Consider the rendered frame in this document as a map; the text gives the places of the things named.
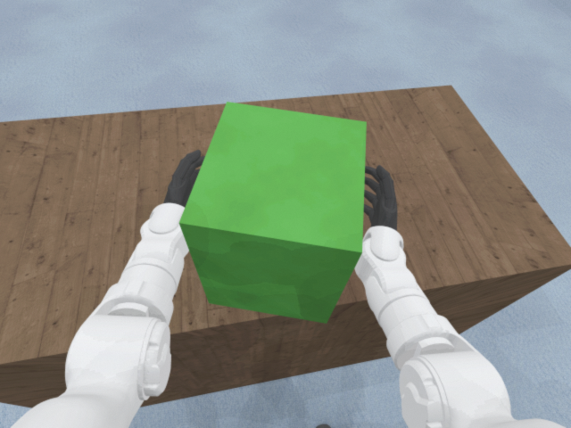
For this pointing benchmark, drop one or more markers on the right robot forearm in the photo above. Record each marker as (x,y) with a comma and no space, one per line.
(410,323)

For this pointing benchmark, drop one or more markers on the carton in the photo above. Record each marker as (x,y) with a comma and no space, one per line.
(274,222)

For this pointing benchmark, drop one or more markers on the left robot forearm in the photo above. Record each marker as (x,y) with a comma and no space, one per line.
(150,279)

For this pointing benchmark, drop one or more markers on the pedestal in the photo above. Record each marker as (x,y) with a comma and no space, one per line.
(75,191)

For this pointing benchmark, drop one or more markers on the left robot hand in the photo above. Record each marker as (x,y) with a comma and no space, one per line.
(184,178)

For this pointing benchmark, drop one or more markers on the robot left upper arm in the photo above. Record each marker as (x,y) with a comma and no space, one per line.
(117,363)

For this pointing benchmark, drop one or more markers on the robot right upper arm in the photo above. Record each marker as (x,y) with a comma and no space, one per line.
(457,390)

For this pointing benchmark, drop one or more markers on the right robot hand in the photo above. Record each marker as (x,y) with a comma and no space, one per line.
(384,211)

